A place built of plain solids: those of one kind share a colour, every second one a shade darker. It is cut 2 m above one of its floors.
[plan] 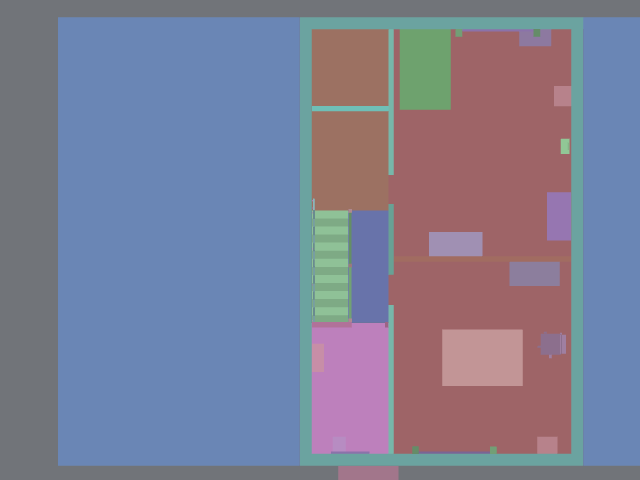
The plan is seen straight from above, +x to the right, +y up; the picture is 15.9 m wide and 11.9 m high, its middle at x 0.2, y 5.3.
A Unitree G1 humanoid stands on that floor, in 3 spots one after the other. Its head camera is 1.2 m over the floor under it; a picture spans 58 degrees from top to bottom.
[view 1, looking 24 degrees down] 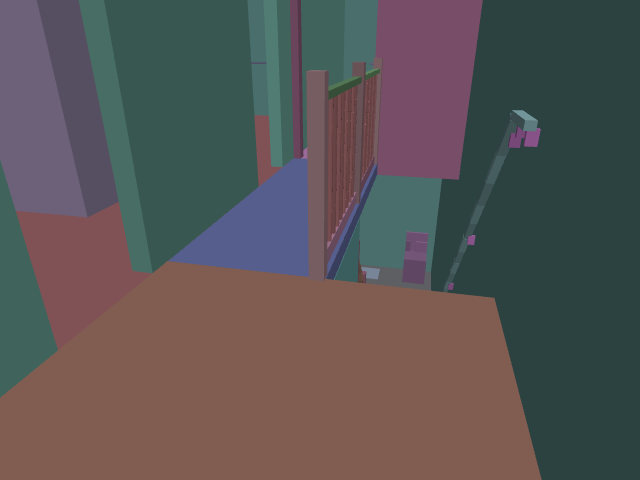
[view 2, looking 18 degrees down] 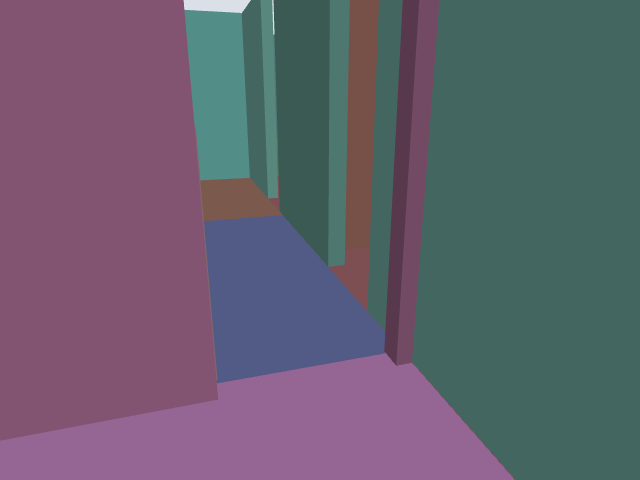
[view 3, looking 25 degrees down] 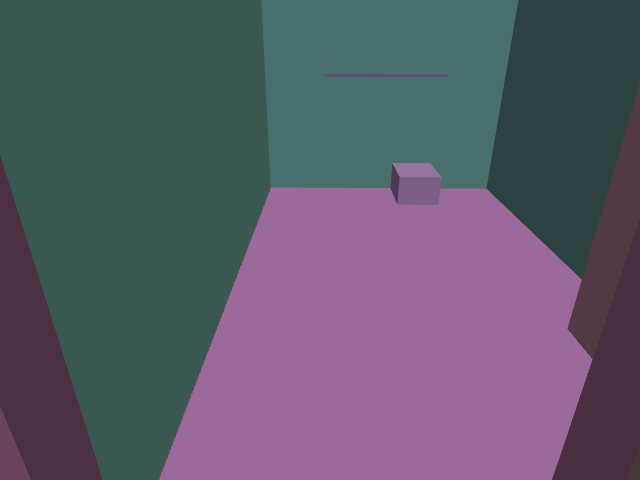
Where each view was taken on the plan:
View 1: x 0.45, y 8.14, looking -77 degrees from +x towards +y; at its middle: well_guard_newel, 2.33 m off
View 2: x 0.95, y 1.55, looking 73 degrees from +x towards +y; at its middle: landing_wall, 3.41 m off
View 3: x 1.40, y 3.67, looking -89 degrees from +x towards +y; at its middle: upper_floor_box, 2.84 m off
